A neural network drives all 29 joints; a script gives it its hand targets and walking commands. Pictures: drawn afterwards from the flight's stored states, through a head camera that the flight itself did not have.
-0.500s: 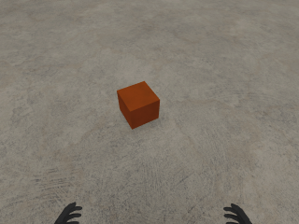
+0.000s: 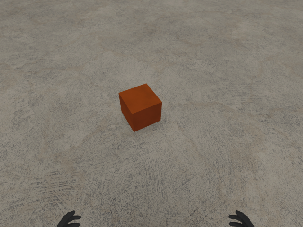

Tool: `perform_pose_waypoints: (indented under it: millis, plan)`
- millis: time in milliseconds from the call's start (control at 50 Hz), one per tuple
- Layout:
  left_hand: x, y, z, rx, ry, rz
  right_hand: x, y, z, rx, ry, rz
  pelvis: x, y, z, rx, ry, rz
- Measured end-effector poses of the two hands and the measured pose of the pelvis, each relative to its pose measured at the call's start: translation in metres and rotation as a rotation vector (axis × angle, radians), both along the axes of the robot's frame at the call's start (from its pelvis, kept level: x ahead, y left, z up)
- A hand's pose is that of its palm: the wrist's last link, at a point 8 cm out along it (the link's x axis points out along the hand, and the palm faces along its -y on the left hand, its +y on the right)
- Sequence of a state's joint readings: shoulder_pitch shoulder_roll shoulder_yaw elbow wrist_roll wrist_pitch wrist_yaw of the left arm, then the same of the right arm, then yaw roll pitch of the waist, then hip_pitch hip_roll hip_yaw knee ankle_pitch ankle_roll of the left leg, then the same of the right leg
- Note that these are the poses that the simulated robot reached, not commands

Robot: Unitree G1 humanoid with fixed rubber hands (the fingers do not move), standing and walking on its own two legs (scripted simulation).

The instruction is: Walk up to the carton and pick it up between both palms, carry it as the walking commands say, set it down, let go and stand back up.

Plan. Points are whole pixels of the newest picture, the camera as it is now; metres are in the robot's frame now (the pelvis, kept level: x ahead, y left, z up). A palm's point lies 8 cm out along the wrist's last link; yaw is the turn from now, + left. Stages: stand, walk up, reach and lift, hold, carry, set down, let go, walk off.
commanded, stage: walk up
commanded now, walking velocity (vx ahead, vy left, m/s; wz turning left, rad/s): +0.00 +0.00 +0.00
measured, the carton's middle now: (140, 107) +1.10 +0.12 -0.64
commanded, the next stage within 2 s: none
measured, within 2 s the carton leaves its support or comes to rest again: neither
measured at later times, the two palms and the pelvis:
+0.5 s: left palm out of the picture +0.10 +0.29 -0.12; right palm out of the picture +0.05 -0.23 -0.10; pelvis +0.04 +0.04 +0.01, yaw +2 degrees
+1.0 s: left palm (80, 172) +0.31 +0.25 -0.11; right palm (237, 190) +0.27 -0.26 -0.13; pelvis +0.25 -0.01 +0.01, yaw +4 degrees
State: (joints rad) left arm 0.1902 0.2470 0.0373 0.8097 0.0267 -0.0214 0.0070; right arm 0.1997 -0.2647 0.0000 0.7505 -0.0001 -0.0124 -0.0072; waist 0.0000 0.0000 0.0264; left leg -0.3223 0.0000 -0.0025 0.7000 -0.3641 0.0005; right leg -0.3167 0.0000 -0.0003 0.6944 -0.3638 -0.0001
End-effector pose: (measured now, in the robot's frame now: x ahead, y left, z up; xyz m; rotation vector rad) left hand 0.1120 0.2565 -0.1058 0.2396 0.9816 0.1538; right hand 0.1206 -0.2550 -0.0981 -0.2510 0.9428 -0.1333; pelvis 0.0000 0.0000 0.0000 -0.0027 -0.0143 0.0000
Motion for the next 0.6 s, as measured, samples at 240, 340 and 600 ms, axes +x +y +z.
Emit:
perform_pose_waypoints:
  millis: [240,340,600]
  plan:
    - [-0.016,0.002,-0.004,-0.008,0.037,0.010,-0.013,-0.001,-0.003,0.007,0.027,-0.005,-0.006,0.000,0.001,0.000,-0.007,0.000]
    - [-0.023,0.007,-0.007,-0.029,0.091,0.028,-0.029,0.005,-0.005,0.020,0.125,0.002,0.001,0.006,0.005,0.011,0.016,0.014]
    - [0.039,0.032,-0.009,-0.107,0.137,0.047,-0.103,0.024,0.021,-0.043,0.490,-0.079,0.071,0.036,0.022,-0.046,0.036,0.072]
